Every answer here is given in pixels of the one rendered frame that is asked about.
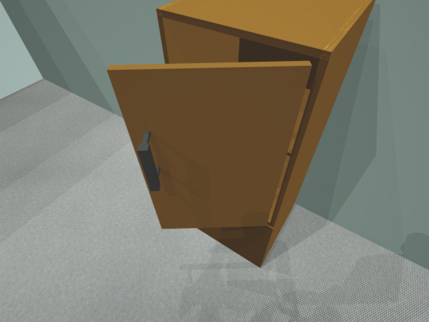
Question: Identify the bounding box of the handle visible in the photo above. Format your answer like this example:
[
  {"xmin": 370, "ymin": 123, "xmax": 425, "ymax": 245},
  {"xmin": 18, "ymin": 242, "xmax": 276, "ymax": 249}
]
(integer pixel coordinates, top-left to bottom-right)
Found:
[{"xmin": 137, "ymin": 130, "xmax": 160, "ymax": 191}]

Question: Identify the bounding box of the cupboard door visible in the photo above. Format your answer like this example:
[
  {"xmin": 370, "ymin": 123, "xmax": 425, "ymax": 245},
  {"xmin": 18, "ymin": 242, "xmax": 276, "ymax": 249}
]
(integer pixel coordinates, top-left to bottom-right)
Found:
[{"xmin": 107, "ymin": 61, "xmax": 312, "ymax": 229}]

